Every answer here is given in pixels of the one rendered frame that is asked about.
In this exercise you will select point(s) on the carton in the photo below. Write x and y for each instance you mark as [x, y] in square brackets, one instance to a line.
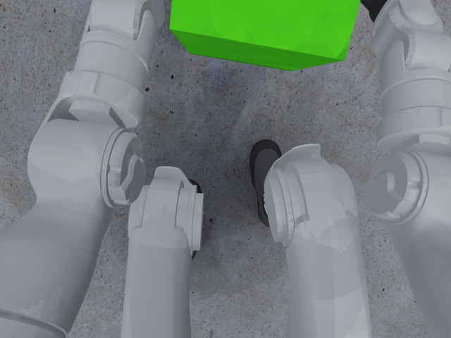
[282, 34]

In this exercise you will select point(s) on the left robot upper arm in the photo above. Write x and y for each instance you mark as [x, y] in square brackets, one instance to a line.
[81, 173]

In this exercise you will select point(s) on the left robot thigh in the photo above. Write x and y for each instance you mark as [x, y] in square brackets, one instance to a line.
[157, 283]

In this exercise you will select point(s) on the right robot upper arm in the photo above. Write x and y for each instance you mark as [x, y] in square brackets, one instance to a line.
[410, 192]

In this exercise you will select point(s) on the right robot shin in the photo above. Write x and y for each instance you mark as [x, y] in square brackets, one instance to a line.
[312, 151]

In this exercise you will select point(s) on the robot left forearm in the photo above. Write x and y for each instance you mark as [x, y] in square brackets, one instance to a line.
[114, 56]

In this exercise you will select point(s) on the robot right forearm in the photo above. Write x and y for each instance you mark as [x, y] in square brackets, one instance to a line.
[415, 78]

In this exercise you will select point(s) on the right robot hand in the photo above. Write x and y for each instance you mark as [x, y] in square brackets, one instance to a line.
[374, 7]

